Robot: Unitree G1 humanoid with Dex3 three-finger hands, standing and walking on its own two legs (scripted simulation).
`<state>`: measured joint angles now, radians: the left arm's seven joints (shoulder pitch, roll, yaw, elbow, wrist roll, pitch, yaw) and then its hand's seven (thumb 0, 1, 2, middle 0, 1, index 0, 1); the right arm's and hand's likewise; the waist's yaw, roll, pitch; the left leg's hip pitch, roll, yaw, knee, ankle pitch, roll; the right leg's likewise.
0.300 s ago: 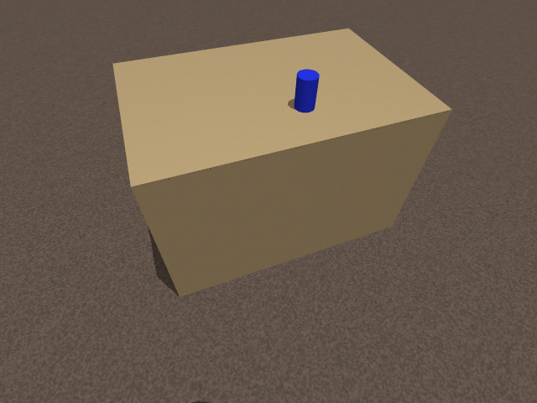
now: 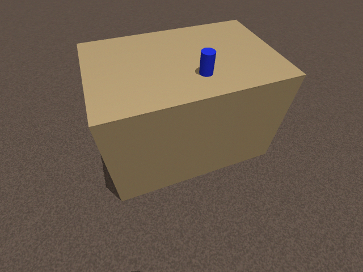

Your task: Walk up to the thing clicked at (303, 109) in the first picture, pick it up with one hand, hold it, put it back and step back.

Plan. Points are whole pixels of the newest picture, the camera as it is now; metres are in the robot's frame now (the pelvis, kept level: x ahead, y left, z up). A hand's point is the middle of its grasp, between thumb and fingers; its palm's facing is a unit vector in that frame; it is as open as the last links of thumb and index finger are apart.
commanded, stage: stand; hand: right
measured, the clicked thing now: (207, 62) +0.98 -0.09 -0.08
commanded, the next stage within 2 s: walk up in 0.82 s
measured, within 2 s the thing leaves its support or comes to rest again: neither
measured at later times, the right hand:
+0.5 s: hand out of the picture +0.08 -0.25 -0.16, palm faces -0.03 +0.94 -0.34, open 7.4 cm
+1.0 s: hand out of the picture +0.08 -0.28 -0.16, palm faces -0.09 +0.92 -0.37, open 7.4 cm
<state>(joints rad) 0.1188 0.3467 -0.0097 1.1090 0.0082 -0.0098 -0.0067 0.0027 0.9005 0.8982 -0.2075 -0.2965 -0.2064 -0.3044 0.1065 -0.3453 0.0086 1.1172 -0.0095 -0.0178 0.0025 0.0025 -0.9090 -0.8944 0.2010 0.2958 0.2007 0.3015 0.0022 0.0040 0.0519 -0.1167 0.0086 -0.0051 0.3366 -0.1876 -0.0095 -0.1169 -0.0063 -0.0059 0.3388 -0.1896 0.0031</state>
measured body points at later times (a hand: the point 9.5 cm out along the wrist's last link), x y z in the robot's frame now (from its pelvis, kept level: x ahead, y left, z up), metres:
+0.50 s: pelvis +0.00 +0.00 +0.00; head +0.01 +0.00 +0.45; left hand +0.08 +0.30 -0.13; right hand +0.08 -0.30 -0.13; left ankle +0.00 +0.12 -0.75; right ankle +0.00 -0.12 -0.75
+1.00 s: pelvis +0.02 -0.01 -0.01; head +0.03 +0.00 +0.43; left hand +0.08 +0.32 -0.13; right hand +0.08 -0.32 -0.13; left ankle +0.00 +0.12 -0.75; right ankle +0.00 -0.12 -0.75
